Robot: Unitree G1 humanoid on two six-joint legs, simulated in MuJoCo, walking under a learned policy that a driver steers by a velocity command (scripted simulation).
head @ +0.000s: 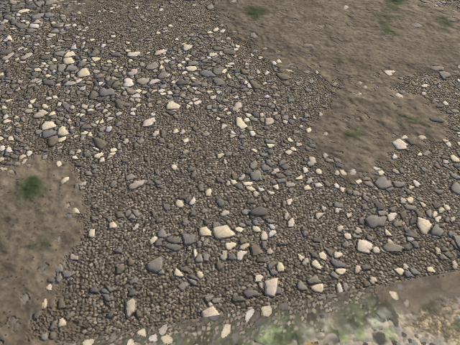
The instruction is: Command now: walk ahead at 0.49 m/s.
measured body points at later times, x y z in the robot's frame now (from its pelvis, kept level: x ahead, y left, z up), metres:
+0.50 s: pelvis +0.28 -0.08 +0.01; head +0.30 -0.08 +0.46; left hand +0.30 +0.17 -0.14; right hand +0.35 -0.32 -0.14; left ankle +0.28 +0.09 -0.66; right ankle +0.30 -0.15 -0.74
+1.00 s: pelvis +0.61 +0.02 -0.12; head +0.63 +0.03 +0.33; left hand +0.38 +0.17 -0.23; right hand +0.83 -0.17 -0.23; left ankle +0.74 +0.13 -0.86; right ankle +0.30 -0.16 -0.73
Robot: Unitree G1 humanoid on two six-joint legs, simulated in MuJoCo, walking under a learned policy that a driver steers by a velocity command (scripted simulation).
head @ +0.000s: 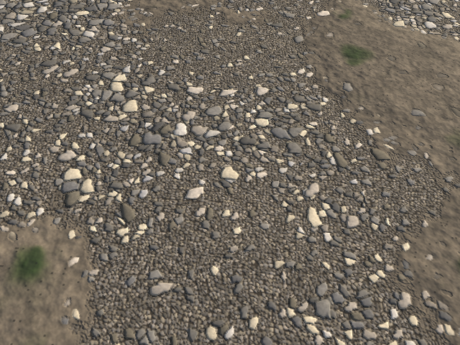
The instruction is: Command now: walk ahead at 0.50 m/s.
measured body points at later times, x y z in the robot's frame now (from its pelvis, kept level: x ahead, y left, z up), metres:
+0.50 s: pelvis +0.30 +0.01 -0.04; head +0.32 +0.00 +0.41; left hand +0.54 +0.22 -0.11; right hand +0.24 -0.25 -0.18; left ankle +0.13 +0.12 -0.75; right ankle +0.43 -0.09 -0.76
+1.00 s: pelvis +0.56 +0.04 -0.02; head +0.59 +0.05 +0.42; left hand +0.49 +0.29 -0.17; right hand +0.79 -0.15 -0.14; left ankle +0.69 +0.19 -0.73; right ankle +0.44 -0.10 -0.75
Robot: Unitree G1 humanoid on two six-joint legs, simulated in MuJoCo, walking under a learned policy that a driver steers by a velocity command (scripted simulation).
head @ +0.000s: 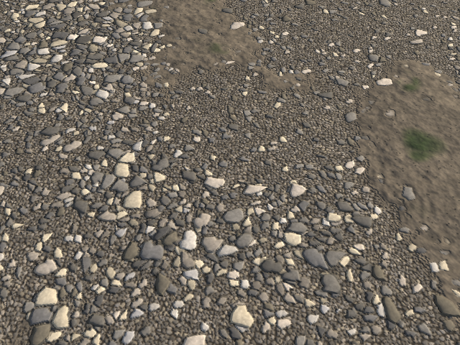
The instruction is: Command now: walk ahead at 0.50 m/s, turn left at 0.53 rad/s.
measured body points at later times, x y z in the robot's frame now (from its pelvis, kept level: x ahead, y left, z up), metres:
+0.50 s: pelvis +0.28 +0.04 +0.01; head +0.31 +0.05 +0.46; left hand +0.46 +0.30 -0.10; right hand +0.31 -0.23 -0.12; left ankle +0.16 +0.11 -0.73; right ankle +0.50 -0.09 -0.69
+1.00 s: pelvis +0.56 +0.04 +0.02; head +0.58 +0.04 +0.47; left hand +0.53 +0.30 -0.12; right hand +0.77 -0.19 -0.09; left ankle +0.73 +0.24 -0.67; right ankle +0.52 -0.06 -0.73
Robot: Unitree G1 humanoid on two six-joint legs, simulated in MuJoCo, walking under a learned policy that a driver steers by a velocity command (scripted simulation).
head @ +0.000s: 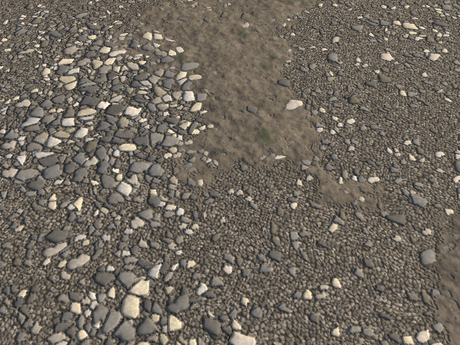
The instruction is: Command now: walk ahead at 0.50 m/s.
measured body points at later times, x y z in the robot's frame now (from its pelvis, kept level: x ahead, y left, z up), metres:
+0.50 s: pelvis +0.27 +0.06 +0.00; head +0.28 +0.07 +0.45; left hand +0.44 +0.31 -0.12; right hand +0.26 -0.21 -0.14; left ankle +0.23 +0.15 -0.75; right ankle +0.40 -0.14 -0.67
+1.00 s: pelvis +0.53 -0.05 +0.00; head +0.56 -0.08 +0.45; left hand +0.71 +0.18 -0.11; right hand +0.59 -0.37 -0.10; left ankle +0.73 +0.09 -0.68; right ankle +0.49 -0.11 -0.75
